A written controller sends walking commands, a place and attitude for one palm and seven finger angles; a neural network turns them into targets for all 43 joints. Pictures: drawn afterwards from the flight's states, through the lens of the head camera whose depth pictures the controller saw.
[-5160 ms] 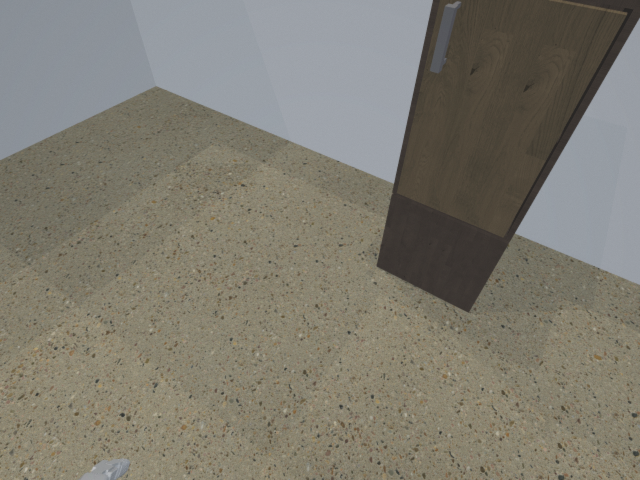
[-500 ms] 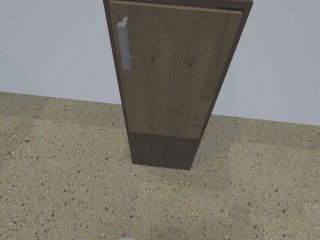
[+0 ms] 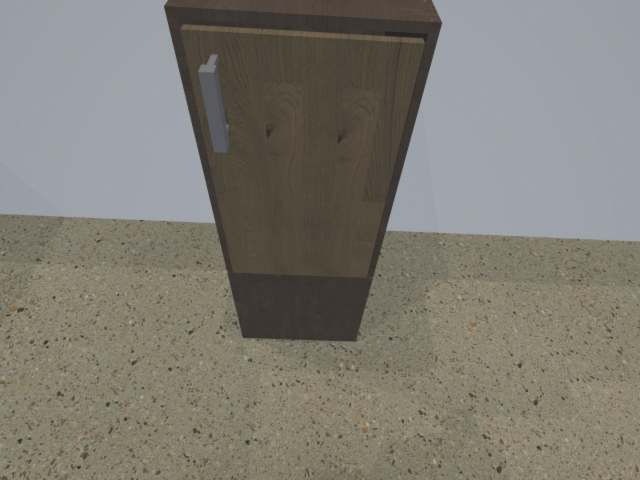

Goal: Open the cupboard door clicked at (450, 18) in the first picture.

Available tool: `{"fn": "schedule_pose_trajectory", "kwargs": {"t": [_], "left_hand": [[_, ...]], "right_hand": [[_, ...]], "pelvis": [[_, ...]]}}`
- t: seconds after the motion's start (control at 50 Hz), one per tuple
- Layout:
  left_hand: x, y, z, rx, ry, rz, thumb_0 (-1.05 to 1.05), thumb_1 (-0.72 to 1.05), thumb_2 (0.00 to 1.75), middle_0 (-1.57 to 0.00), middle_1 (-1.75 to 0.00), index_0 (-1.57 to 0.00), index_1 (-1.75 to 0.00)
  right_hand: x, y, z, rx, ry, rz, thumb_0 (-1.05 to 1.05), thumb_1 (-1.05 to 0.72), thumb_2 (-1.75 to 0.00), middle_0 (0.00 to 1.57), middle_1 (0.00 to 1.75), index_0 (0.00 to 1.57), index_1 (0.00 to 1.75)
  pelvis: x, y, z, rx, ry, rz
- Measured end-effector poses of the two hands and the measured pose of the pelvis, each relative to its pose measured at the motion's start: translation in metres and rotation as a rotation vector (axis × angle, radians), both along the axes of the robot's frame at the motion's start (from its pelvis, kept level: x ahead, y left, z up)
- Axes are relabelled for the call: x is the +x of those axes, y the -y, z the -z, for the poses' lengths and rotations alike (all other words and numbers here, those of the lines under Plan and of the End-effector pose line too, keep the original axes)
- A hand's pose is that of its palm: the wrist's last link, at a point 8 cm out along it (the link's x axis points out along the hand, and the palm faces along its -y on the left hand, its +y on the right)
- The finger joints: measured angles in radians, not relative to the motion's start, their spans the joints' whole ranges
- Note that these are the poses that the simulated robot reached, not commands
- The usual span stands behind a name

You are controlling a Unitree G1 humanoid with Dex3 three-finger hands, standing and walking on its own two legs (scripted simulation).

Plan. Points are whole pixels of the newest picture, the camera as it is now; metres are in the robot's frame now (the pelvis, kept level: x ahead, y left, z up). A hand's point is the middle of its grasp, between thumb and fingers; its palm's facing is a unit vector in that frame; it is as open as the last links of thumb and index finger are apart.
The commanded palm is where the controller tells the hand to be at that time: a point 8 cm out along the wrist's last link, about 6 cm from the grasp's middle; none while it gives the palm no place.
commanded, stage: come to a stop and stand still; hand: left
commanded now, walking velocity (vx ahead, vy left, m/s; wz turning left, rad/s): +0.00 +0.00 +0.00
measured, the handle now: (217, 104) +0.61 +0.18 +0.14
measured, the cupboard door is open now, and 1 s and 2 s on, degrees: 0 0 0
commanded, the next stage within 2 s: look again from close up in 0.52 s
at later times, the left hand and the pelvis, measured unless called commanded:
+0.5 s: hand out of the picture -0.01 +0.09 -0.18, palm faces +0.09 -0.98 -0.17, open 7.3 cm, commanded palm none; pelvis +0.01 -0.07 -0.01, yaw +2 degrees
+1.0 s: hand out of the picture -0.01 +0.15 -0.19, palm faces +0.06 -0.98 -0.17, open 7.4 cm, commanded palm none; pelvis +0.00 -0.01 -0.01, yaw +0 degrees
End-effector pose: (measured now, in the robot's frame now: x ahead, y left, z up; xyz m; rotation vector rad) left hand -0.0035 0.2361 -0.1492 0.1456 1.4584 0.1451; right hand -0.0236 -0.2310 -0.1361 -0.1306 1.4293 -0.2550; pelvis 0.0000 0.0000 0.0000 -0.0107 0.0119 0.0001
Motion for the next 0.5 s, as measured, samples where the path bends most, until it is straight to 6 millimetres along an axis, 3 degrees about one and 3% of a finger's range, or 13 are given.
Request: {"fn": "schedule_pose_trajectory", "kwargs": {"t": [0.08, 0.16, 0.28, 0.5], "left_hand": [[0.021, 0.029, -0.002, 0.027, 0.093, 0.015, 0.0, 0.91, 0.9, -0.2, -0.3, -0.2, -0.3], [0.029, 0.045, -0.013, 0.059, 0.141, 0.008, 0.01, 0.95, 0.9, -0.2, -0.3, -0.2, -0.3], [0.025, 0.064, -0.006, 0.053, 0.134, -0.018, 0.01, 0.96, 0.9, -0.2, -0.3, -0.2, -0.3], [-0.013, 0.098, 0.003, -0.017, 0.006, -0.078, 0.01, 0.93, 0.9, -0.2, -0.3, -0.2, -0.3]], "right_hand": [[-0.027, 0.017, 0.02, 0.053, -0.063, 0.026, 0.01, -0.91, -0.89, 0.2, 0.3, 0.2, 0.3], [-0.031, 0.024, 0.024, 0.1, -0.088, 0.01, 0.01, -0.91, -0.89, 0.2, 0.3, 0.2, 0.3], [-0.016, 0.028, 0.03, 0.116, -0.065, -0.021, 0.01, -0.91, -0.89, 0.19, 0.3, 0.2, 0.3], [0.023, 0.038, 0.024, 0.095, -0.041, -0.072, 0.01, -0.91, -0.89, 0.2, 0.3, 0.2, 0.3]], "pelvis": [[-0.003, 0.022, 0.008, 0.023, 0.018, -0.004], [0.002, 0.039, 0.004, 0.023, 0.024, -0.012], [0.006, 0.054, 0.008, 0.002, 0.035, -0.031], [0.014, 0.065, 0.006, 0.014, 0.032, -0.03]]}}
